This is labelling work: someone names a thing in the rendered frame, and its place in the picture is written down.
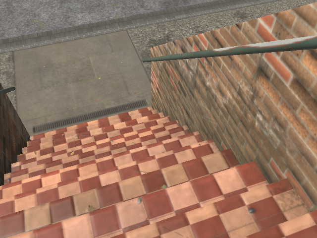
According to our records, stairs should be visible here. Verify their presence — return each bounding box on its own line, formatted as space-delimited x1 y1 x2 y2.
0 106 310 238

